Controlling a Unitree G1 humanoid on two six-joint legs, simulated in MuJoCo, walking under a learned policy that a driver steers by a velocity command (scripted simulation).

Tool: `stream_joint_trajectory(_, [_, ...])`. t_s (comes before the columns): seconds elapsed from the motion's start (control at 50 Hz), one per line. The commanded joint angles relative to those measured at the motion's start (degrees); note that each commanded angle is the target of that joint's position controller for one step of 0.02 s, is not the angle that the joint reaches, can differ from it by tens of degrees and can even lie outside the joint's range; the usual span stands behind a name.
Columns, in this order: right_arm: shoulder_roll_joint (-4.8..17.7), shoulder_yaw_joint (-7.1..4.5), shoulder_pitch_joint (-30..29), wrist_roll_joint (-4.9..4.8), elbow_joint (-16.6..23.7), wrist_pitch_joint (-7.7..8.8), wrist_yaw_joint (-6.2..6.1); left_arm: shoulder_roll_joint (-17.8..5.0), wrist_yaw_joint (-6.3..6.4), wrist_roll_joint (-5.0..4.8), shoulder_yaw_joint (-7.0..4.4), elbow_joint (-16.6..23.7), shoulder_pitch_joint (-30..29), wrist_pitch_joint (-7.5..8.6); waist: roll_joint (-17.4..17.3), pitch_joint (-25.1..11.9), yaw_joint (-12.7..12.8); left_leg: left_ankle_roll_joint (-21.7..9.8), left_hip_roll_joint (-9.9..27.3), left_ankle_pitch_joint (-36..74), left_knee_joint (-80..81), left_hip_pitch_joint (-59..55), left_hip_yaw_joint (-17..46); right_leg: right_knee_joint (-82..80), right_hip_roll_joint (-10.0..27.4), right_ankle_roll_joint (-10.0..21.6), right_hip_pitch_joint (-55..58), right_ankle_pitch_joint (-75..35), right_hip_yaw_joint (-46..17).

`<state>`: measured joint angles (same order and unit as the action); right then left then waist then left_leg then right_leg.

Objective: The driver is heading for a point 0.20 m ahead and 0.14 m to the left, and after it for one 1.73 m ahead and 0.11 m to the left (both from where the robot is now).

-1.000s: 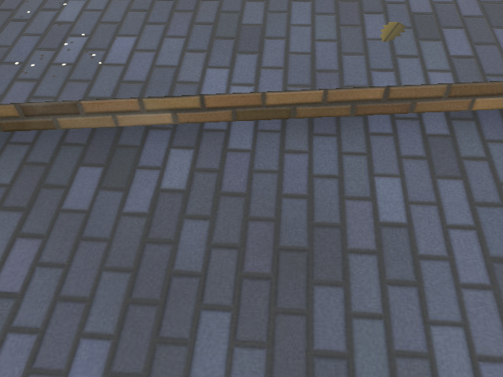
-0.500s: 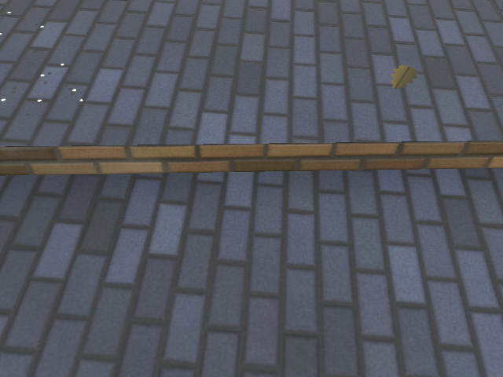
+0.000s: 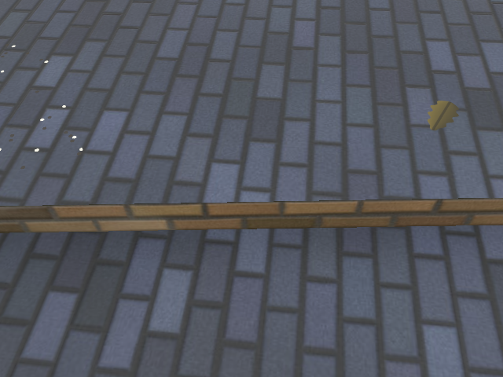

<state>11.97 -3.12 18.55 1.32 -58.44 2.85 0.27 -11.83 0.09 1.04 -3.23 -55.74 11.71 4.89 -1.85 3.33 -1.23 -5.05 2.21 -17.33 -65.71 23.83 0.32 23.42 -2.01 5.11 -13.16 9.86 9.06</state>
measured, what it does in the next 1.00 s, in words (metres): walks ahead: left foot, then right foot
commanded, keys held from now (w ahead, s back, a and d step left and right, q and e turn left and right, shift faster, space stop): q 0.24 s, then no key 0.76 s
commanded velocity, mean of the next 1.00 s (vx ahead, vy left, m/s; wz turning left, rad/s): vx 0.12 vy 0.00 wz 0.22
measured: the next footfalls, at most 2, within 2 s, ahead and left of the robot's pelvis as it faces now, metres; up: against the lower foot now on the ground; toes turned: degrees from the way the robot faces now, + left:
left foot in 0.32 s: +0.27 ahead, +0.11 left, +0.00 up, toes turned +13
right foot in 0.76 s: +0.22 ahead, -0.10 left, +0.00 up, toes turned +11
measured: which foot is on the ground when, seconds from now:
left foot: up 0.00-0.30, down 0.32-1.00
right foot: down 0.00-0.34, up 0.36-0.74, down 0.76-1.00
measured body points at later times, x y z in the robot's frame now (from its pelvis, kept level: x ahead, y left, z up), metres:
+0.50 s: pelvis +0.16 +0.03 -0.01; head +0.19 +0.06 +0.44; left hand +0.18 +0.29 -0.16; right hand +0.31 -0.19 -0.13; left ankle +0.23 +0.10 -0.74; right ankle +0.14 -0.11 -0.67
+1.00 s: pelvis +0.19 +0.01 +0.00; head +0.19 +0.00 +0.45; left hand +0.14 +0.23 -0.15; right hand +0.26 -0.22 -0.15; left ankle +0.23 +0.10 -0.74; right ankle +0.18 -0.10 -0.74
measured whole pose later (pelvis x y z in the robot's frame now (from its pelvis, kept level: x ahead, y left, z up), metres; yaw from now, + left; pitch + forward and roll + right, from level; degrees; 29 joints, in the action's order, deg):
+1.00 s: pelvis +0.19 +0.01 +0.00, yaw +12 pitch -1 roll +0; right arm 10.4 -1.1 14.3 0.6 -61.4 0.3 -0.9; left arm -8.1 2.2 0.7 -0.8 -61.6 18.6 1.1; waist -0.8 0.2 -1.1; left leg -3.4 -2.2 -5.3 -20.1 14.0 -2.6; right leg 21.9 -0.9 1.0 -6.7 14.2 1.4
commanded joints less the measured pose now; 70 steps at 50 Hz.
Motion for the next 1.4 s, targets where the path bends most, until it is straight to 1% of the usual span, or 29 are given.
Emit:
stream_joint_trajectory(0.02, [1.44, -0.76, 3.75, 0.56, 1.92, -1.57, 0.78, -3.89, 0.51, -0.37, -0.44, 0.74, 4.3, 1.96, 4.62, 0.38, -0.98, 0.91, 3.17, 4.05, -0.65, 6.35, 1.55, -15.31, 16.74, 3.96, 2.22, -10.55, -11.68])
stream_joint_trajectory(0.08, [1.17, -0.82, -0.5, 0.44, 4.22, -2.27, 0.72, -4.69, 0.87, -0.26, -0.43, 0.52, 5.79, 2.35, 5.07, 0.8, -1.76, 2.3, 2.78, 8.63, 5.02, 9.2, -0.85, -12.04, 15.53, 3.6, 3.19, -32.74, -3.45])
stream_joint_trajectory(0.14, [0.0, -0.03, -6.45, 0.07, 6.8, -2.06, 1.1, -4.82, 1.41, -0.46, -0.16, 0.76, 5.64, 1.72, 7.24, 0.75, -0.69, 2.54, 1.25, 15.07, 18.45, 5.89, -4.58, -9.79, 13.06, 2.52, 2.96, -36.88, 2.51])
stream_joint_trajectory(0.18, [-0.08, 0.32, -9.34, 0.22, 8.03, -2.06, 1.28, -5.83, 1.9, -0.59, -0.37, 0.42, 7.46, 1.27, 7.3, -0.39, 0.8, 2.13, -0.05, 17.81, 24.42, 4.19, -6.69, -7.82, 13.73, 2.56, 6.17, -38.69, 3.7])
stream_joint_trajectory(0.26, [2.24, -0.24, -7.91, 1.27, 9.02, -1.86, 1.17, -7.08, 2.9, -0.49, -1.08, 0.12, 8.53, -0.18, 8.43, -2.72, 0.41, -0.59, -2.26, 10.32, 29.08, 0.38, -7.47, 1.2, 16.79, 2.45, 11.86, -45.65, 3.35])
stream_joint_trajectory(0.3, [3.85, -1.1, -2.01, 1.63, 7.44, -0.9, 0.76, -7.56, 3.04, -0.38, -1.42, 0.23, 8.34, -1.08, 7.2, -5.37, -1.73, -2.67, -4.45, 9.17, 34.82, -5.43, -6.86, 12.49, 16.51, 1.66, 12.85, -44.48, 2.97])
stream_joint_trajectory(0.32, [5.82, -1.76, 1.89, 2.02, 6.56, 0.15, 0.3, -8.12, 2.74, -0.51, -1.63, 0.31, 8.96, -1.56, 2.81, -7.81, -4.19, -4.11, -2.9, 23.1, 41.83, -12.39, -4.09, 23.24, 14.3, -0.76, 9.9, -34.79, 4.06])
stream_joint_trajectory(0.34, [12.42, -3.29, 4.47, 2.15, 6.98, 0.82, -0.35, -5.4, 2.43, -0.73, -1.02, 2.64, 11.81, -1.76, -7.47, -14.3, -3.34, -8.9, 12.68, 58.5, 36.2, -26.21, 11.13, 40.52, 9.25, -3.17, -2.47, -1.19, 4.98])
stream_joint_trajectory(0.36, [13.53, -3.55, 3.76, -0.61, 7.51, -0.2, -0.81, -3.03, 2.16, -1.77, -0.42, 3.66, 14.43, -2.82, -11.92, -22.81, -1.73, -19.98, 23.2, 66.99, 40.05, -32.23, 26.64, 52.21, -0.39, -4.78, -11.87, 28.25, -2.9])
stream_joint_trajectory(0.38, [10.5, -2.71, 1.44, -1.83, 8.23, -1.24, -0.99, -4.57, 1.97, -0.42, -0.71, 2.65, 11.55, -4.0, -1.92, -19.85, -1.58, -18.74, 20.5, 52.2, 43.07, -26.07, 21.08, 52.11, 3.65, -4.88, -12.23, 25.53, -8.66])
stream_joint_trajectory(0.4, [7.92, -1.96, -2.76, -1.43, 8.71, -1.73, -1.31, -3.79, 1.73, -0.17, -0.67, 3.52, 7.54, -4.21, -2.0, -11.77, -1.25, -16.98, 17.82, 41.01, 46.18, -19.26, 17.84, 51.06, 3.98, -4.92, -14.77, 22.96, -8.52])
stream_joint_trajectory(0.42, [5.42, -1.02, -5.54, -0.9, 8.72, -2.05, -1.57, -3.45, 1.76, 0.08, -0.66, 3.36, 5.61, -4.25, 0.46, -6.3, 0.29, -13.55, 14.52, 34.91, 48.95, -13.7, 14.05, 46.15, 5.56, -5.04, -14.54, 19.07, -9.29])
stream_joint_trajectory(0.44, [4.36, -0.63, -6.96, -0.97, 8.69, -2.12, -1.94, -3.98, 1.82, 0.74, -0.88, 3.37, 5.46, -4.75, -0.8, -4.35, 1.42, -11.18, 11.94, 32.07, 50.26, -10.24, 10.94, 42.28, 6.18, -5.15, -12.53, 16.16, -9.43])
stream_joint_trajectory(0.46, [3.96, -0.37, -7.57, -0.52, 8.62, -2.02, -2.02, -3.63, 1.81, 1.17, -0.84, 2.31, 7.62, -5.47, -1.32, -5.13, 2.25, -9.98, 10.39, 31.91, 50.56, -8.53, 8.79, 41.04, 5.47, -5.16, -9.6, 14.26, -8.83])
stream_joint_trajectory(0.52, [5.07, -0.25, -7.24, 0.07, 7.95, -1.02, -1.5, -2.34, 1.83, 0.43, -0.61, 0.89, 9.76, -6.66, -0.99, -7.82, 3.1, -8.7, 9.18, 29.65, 50.98, -9.07, 6.97, 35.02, 4.48, -5.41, -6.54, 13.06, -9.04])
stream_joint_trajectory(0.6, [5.66, 0.0, -7.09, 0.31, 6.79, -1.52, -1.35, -2.75, 2.38, 0.22, -0.5, 1.13, 6.04, -7.63, -4.41, -6.34, 1.59, -6.97, 8.25, 7.9, 54.15, -8.63, 8.54, 23.2, 4.18, -5.45, -5.08, 13.17, -8.83])
stream_joint_trajectory(0.64, [6.24, -0.09, -7.1, 0.34, 6.28, -2.15, -1.42, -2.97, 2.44, -0.06, -0.47, 0.97, 5.34, -7.69, -5.17, -5.57, 1.08, -6.69, 8.56, -0.43, 55.44, -8.07, 10.27, 18.95, 3.48, -5.23, -3.71, 13.73, -8.37])
stream_joint_trajectory(0.7, [6.38, -0.09, -7.31, -0.04, 5.35, -3.0, -1.73, -1.94, 2.42, -0.34, -0.09, -0.71, 7.64, -7.06, -3.65, -4.44, 1.6, -5.67, 9.06, -5.77, 55.71, -6.94, 11.96, 10.2, 2.68, -4.14, 0.45, 11.61, -7.42])
stream_joint_trajectory(0.74, [5.67, 0.02, -6.36, -0.73, 4.23, -3.48, -1.92, -1.03, 2.48, 0.06, 0.44, -2.44, 10.74, -6.22, -1.0, -2.55, 2.66, -2.04, 7.71, -9.55, 55.13, -3.7, 11.35, -2.53, 3.48, -2.62, 6.51, 3.94, -8.41])
stream_joint_trajectory(0.76, [4.39, 0.24, -5.09, -0.98, 3.82, -3.43, -1.77, -2.66, 2.57, 0.85, 0.41, -2.63, 11.56, -5.53, 1.82, -1.77, 1.82, 0.51, 5.95, -7.99, 52.96, -2.5, 10.27, -6.28, 7.95, -1.51, 7.57, 5.44, -13.84])
stream_joint_trajectory(0.78, [2.68, 0.47, -3.88, -1.79, 3.86, -3.27, -1.49, -4.87, 2.52, 0.36, 0.23, -2.14, 8.97, -5.04, 6.88, -0.25, -0.93, 2.23, 1.19, -2.61, 51.35, -4.74, 5.63, -8.34, 11.6, 0.1, 1.53, 11.61, -19.43])
stream_joint_trajectory(0.8, [2.43, 0.67, -5.73, -1.54, 3.13, -3.1, -1.23, -2.43, 2.11, -0.11, 1.02, -2.1, 6.24, -4.34, 8.21, 0.9, -0.86, 2.76, -0.45, 5.08, 48.32, -12.49, 3.3, -11.85, 12.6, -0.08, -6.92, 16.79, -20.77])
stream_joint_trajectory(0.82, [2.3, 0.8, -5.68, -0.91, 2.68, -2.87, -0.99, -1.8, 2.01, -0.09, 1.41, -1.92, 4.35, -3.58, 8.79, 0.57, -1.74, 2.58, 0.15, 8.79, 47.1, -17.45, 3.53, -13.08, 11.79, -1.64, -9.83, 17.05, -19.81])
stream_joint_trajectory(0.86, [3.79, 0.63, -4.32, -0.44, 1.27, -2.47, -0.86, -2.94, 2.16, -0.4, 1.24, -2.56, 4.77, -2.94, 8.0, -0.61, -1.9, 1.98, 1.35, 9.79, 46.93, -19.81, 4.43, -12.36, 9.5, -3.14, -8.61, 14.0, -17.12])
stream_joint_trajectory(0.88, [3.97, 0.69, -3.87, -0.37, 0.67, -2.3, -0.86, -2.66, 2.26, -0.54, 1.32, -3.06, 5.76, -2.89, 6.63, -0.52, -1.63, 1.72, 1.82, 9.34, 47.31, -18.67, 4.95, -11.39, 8.88, -3.12, -6.89, 12.23, -16.29])
stream_joint_trajectory(0.92, [3.22, 1.08, -3.53, -0.64, -0.57, -2.07, -1.06, -1.79, 2.26, -0.5, 1.49, -3.93, 7.97, -3.14, 3.92, 0.06, -0.58, 1.59, 2.16, 7.83, 48.48, -15.36, 5.51, -9.41, 8.17, -2.57, -3.41, 9.28, -15.21])
stream_joint_trajectory(0.98, [2.41, 1.53, -3.43, -0.78, -1.91, -2.01, -1.36, -1.21, 2.22, -0.31, 1.71, -4.93, 10.0, -3.45, 2.29, 0.59, 0.43, 1.94, 2.19, 7.17, 49.28, -13.34, 5.67, -8.16, 7.9, -1.95, -1.33, 7.5, -14.69])
stream_joint_trajectory(1.18, [1.51, 2.22, -0.75, -0.81, -5.44, -2.04, -1.98, -0.26, 2.34, -0.51, 2.41, -6.68, 10.49, -3.37, 1.89, 0.47, 0.57, 2.1, 2.36, 10.6, 48.21, -14.25, 5.44, -7.36, 7.68, -1.71, 0.58, 3.27, -14.12])
stream_joint_trajectory(1.4, [0.52, 2.5, 0.38, -0.83, -7.42, -2.17, -2.36, 0.49, 2.6, -0.58, 3.11, -8.36, 11.36, -3.36, 2.48, 0.81, 0.45, 2.04, 2.65, 13.7, 47.09, -15.42, 5.1, -7.03, 7.59, -1.75, 1.73, -0.1, -13.86])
